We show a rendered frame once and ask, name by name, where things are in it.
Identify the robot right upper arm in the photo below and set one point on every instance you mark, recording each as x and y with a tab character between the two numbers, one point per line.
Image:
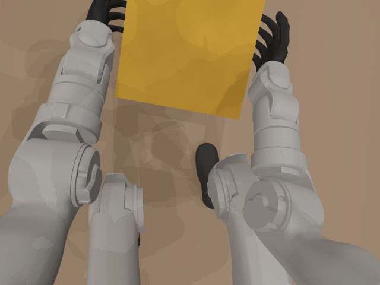
288	218

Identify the left robot forearm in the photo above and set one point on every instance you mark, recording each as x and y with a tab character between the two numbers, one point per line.
73	109

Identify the robot right hand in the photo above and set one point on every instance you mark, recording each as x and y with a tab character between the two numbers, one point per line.
276	45

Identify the robot left hand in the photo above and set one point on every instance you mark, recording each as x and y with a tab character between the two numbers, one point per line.
100	11

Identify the right robot forearm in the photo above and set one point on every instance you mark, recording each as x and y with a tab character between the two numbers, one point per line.
277	152

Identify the robot left thigh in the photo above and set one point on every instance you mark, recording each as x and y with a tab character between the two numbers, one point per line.
113	236

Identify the carton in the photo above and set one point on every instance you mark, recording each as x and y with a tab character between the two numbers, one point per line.
193	55

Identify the robot left upper arm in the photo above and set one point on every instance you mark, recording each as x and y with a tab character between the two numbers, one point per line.
50	180

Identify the right robot shin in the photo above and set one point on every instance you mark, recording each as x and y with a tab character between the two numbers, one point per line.
231	159

